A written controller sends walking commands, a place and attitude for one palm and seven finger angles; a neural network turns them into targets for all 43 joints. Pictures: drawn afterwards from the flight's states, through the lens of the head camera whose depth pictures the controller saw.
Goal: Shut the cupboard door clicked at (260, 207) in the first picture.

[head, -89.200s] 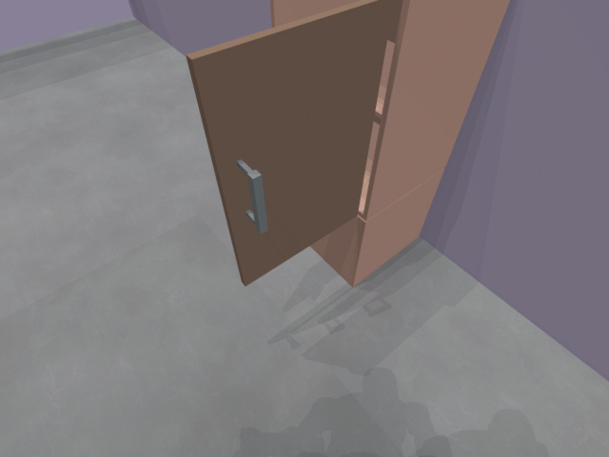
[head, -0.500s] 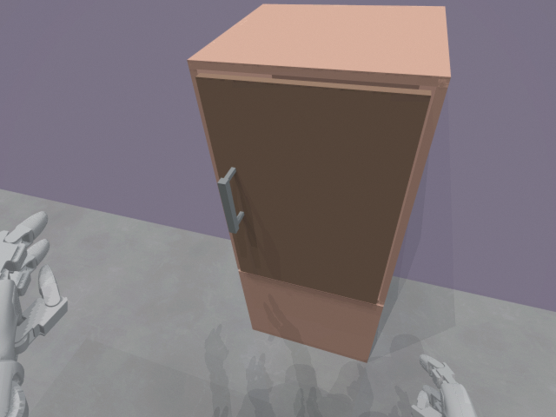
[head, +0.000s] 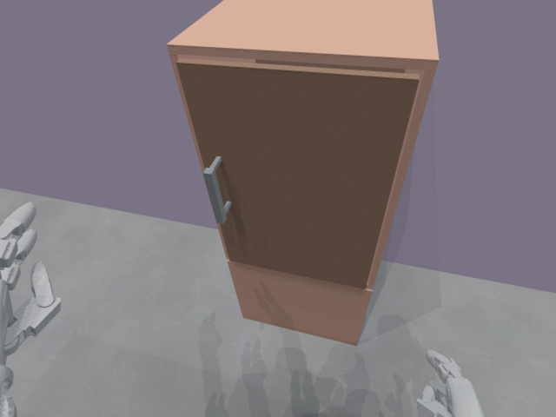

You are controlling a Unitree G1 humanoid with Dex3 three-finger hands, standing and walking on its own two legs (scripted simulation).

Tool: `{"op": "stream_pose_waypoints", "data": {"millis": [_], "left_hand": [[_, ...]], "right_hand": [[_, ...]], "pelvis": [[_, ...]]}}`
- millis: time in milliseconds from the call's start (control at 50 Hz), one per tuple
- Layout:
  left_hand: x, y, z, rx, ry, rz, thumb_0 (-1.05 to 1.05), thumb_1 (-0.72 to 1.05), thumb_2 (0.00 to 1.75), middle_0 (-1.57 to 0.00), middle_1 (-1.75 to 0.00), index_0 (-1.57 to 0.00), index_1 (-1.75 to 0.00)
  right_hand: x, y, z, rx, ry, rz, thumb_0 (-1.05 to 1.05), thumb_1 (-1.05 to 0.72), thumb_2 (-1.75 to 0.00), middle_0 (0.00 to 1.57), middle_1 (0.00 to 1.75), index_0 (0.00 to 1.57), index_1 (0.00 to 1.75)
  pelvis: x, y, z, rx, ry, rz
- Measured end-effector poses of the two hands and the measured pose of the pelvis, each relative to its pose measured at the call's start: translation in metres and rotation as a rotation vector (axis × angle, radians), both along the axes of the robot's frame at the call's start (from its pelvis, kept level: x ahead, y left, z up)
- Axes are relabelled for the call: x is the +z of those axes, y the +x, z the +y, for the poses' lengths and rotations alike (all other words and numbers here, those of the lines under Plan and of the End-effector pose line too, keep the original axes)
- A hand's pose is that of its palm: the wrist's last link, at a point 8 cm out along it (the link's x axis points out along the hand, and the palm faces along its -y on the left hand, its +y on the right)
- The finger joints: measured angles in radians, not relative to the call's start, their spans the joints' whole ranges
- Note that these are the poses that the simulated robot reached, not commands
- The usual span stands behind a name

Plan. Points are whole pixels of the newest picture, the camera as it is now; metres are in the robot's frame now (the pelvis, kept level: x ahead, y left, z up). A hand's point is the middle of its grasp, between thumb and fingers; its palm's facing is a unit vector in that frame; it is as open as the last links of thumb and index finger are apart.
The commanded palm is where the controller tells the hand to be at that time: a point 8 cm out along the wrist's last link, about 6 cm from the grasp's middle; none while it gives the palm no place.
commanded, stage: step back with the hand held close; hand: left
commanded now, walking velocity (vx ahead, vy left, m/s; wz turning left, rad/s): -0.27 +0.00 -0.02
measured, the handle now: (219, 191) +0.57 +0.19 -0.02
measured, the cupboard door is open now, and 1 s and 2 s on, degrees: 0 0 0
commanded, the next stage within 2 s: stop stepping back and stand still in 1.00 s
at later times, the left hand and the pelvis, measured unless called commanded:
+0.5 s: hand out of the picture +0.12 +0.30 +0.15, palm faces +0.44 -0.76 -0.48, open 7.4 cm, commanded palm +0.06 +0.33 +0.18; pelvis -0.07 +0.03 -0.01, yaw +1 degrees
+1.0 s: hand out of the picture +0.01 +0.32 +0.18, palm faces +0.51 -0.72 -0.46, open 7.4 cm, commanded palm -0.06 +0.34 +0.18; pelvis -0.17 +0.03 -0.02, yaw +5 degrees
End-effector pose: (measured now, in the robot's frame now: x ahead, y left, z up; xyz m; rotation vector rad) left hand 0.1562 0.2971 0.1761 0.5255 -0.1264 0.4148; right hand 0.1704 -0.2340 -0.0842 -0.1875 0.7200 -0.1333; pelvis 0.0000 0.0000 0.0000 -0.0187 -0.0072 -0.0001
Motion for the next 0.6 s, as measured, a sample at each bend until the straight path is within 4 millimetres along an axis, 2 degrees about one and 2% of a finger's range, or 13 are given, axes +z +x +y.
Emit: {"op": "stream_pose_waypoints", "data": {"millis": [140,260,460,600], "left_hand": [[0.006,-0.001,0.014,-0.046,0.050,0.020,0.02,0.88,0.90,-0.21,-0.30,-0.22,-0.30],[0.013,-0.014,0.026,-0.064,0.077,-0.018,0.02,0.89,0.90,-0.21,-0.30,-0.22,-0.30],[-0.003,-0.063,0.039,-0.034,0.056,-0.061,0.02,0.89,0.90,-0.21,-0.30,-0.21,-0.30],[0.003,-0.107,0.034,0.008,0.093,-0.138,0.02,0.88,0.90,-0.21,-0.30,-0.21,-0.30]], "right_hand": [[0.003,-0.016,0.005,-0.058,-0.030,0.036,0.02,-0.91,-0.90,0.20,0.30,0.20,0.30],[0.010,-0.033,0.019,-0.069,-0.026,0.016,0.02,-0.91,-0.90,0.20,0.30,0.20,0.30],[0.012,-0.074,0.030,-0.031,-0.060,-0.004,0.02,-0.91,-0.90,0.20,0.30,0.20,0.30],[0.002,-0.099,0.027,0.032,-0.069,0.011,0.02,-0.91,-0.90,0.20,0.30,0.20,0.30]], "pelvis": [[-0.001,-0.009,0.017,-0.020,0.010,0.014],[-0.002,-0.027,0.026,-0.029,0.006,0.014],[-0.008,-0.065,0.031,0.004,-0.014,0.007],[-0.015,-0.092,0.021,0.049,-0.025,-0.007]]}}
